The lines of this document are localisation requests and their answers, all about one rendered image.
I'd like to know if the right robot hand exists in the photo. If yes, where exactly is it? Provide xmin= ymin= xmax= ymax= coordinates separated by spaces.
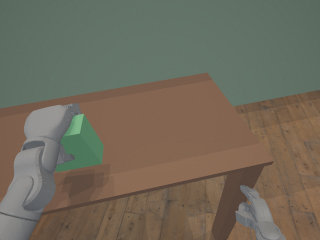
xmin=235 ymin=185 xmax=274 ymax=230

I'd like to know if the table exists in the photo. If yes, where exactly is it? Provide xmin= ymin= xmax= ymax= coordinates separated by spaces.
xmin=0 ymin=72 xmax=274 ymax=240

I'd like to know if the robot right forearm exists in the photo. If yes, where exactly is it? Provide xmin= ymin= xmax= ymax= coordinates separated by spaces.
xmin=255 ymin=220 xmax=286 ymax=240

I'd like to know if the sponge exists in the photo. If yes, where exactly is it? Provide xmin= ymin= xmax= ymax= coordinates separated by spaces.
xmin=55 ymin=114 xmax=104 ymax=172

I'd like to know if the left robot hand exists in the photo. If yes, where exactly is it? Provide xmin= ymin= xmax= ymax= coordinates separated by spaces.
xmin=24 ymin=103 xmax=82 ymax=165

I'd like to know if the robot left forearm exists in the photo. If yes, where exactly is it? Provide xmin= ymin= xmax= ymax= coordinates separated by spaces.
xmin=0 ymin=137 xmax=60 ymax=240

